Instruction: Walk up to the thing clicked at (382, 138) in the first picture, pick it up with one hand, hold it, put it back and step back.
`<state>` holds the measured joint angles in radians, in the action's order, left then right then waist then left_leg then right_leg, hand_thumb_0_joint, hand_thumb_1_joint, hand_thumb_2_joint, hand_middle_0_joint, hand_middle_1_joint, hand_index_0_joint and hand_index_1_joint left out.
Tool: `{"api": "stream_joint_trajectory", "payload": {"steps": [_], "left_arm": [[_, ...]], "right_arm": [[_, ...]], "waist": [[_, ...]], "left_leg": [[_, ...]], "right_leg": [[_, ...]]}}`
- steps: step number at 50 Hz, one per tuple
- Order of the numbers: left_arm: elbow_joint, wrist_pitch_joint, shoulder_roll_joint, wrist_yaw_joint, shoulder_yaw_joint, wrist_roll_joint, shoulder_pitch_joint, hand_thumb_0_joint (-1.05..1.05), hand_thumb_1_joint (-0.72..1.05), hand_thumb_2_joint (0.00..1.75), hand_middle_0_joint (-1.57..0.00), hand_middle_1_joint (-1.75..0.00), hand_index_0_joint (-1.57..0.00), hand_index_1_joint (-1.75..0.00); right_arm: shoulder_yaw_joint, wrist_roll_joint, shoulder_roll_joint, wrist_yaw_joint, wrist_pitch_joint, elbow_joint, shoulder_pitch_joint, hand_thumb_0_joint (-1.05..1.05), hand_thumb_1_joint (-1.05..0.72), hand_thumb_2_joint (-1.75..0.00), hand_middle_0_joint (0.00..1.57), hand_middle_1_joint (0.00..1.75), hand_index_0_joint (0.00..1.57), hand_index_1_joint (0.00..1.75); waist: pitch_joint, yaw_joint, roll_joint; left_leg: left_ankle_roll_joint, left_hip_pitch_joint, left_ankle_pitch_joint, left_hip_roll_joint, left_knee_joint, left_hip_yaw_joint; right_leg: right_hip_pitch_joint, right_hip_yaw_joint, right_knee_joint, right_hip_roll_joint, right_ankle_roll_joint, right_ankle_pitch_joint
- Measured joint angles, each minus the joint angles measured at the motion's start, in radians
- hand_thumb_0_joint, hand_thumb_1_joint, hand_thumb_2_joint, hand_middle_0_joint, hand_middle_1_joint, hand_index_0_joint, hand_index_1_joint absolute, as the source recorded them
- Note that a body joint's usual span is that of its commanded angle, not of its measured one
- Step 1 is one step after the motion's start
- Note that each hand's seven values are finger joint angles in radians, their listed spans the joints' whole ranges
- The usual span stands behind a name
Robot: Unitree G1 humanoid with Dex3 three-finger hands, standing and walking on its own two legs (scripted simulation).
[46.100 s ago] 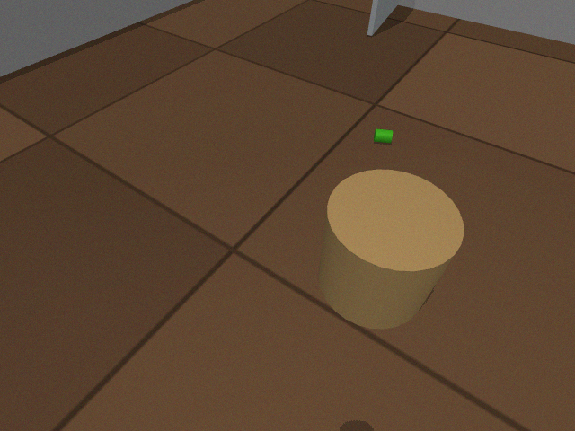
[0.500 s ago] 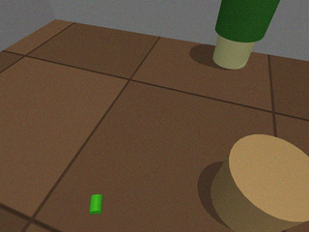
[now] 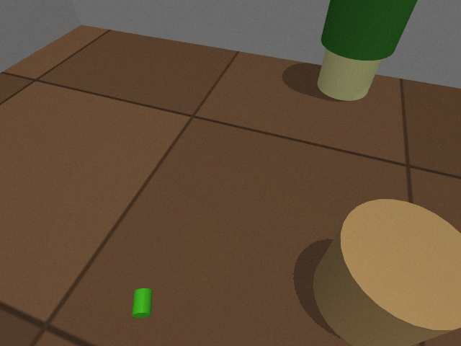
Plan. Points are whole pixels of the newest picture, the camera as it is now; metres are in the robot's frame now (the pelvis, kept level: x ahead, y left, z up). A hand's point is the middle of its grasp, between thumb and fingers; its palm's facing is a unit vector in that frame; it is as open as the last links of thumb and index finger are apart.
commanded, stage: stand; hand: left
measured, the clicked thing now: (142, 303) +0.40 +0.38 -0.75
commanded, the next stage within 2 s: walk up in 1.48 s
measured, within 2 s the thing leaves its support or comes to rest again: neither
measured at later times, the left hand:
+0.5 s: hand out of the picture +0.08 +0.25 -0.15, palm faces -0.03 -0.94 -0.35, open 7.4 cm
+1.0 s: hand out of the picture +0.07 +0.25 -0.15, palm faces -0.04 -0.93 -0.35, open 7.4 cm
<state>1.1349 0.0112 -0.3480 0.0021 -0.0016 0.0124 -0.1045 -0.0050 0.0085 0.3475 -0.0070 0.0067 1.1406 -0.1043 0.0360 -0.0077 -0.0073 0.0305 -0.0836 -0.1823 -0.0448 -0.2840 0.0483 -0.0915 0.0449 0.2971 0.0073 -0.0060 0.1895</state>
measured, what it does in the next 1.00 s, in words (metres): stands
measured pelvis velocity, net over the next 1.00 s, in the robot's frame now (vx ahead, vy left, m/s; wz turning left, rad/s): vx -0.01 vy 0.00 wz -0.01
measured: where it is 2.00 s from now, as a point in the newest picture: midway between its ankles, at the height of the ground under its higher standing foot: outside the picture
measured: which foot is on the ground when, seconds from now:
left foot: down 0.00-1.00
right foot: down 0.00-1.00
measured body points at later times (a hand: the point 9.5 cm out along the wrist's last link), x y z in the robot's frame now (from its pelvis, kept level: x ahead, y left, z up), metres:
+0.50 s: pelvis +0.00 +0.00 +0.00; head +0.01 +0.00 +0.45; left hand +0.08 +0.30 -0.13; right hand +0.08 -0.30 -0.13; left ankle -0.02 +0.14 -0.75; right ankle -0.02 -0.11 -0.75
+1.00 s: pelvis -0.01 +0.00 +0.00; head +0.00 +0.00 +0.45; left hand +0.07 +0.30 -0.13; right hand +0.06 -0.30 -0.14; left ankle -0.02 +0.14 -0.75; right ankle -0.02 -0.11 -0.75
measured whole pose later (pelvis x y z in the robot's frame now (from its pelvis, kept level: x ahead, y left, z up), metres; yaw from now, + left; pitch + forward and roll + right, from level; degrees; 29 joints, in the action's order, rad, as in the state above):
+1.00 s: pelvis -0.01 +0.00 +0.00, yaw +0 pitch -2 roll +0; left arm 1.13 0.01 -0.35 0.00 0.00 0.01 -0.12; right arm 0.00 0.01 0.35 -0.01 0.01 1.14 -0.12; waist 0.04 -0.01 -0.01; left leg 0.03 -0.08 -0.17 -0.05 -0.28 0.05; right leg -0.09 0.04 0.30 0.01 -0.01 0.18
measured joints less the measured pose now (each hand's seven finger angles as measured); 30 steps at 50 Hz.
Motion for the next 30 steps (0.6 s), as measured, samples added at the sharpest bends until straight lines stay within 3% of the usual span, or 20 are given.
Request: {"api": "stream_joint_trajectory", "payload": {"steps": [30], "left_arm": [[-0.006,0.002,-0.001,-0.001,0.000,0.002,-0.008,0.01,0.91,0.90,-0.21,-0.30,-0.20,-0.30]], "right_arm": [[0.002,0.000,0.001,0.000,0.000,-0.009,-0.003,0.00,-0.91,-0.90,0.20,0.30,0.20,0.30]], "waist": [[-0.004,0.002,0.002]], "left_leg": [[0.002,0.008,0.000,-0.004,0.001,0.001]], "right_leg": [[0.008,-0.002,-0.003,-0.004,-0.003,-0.002]]}}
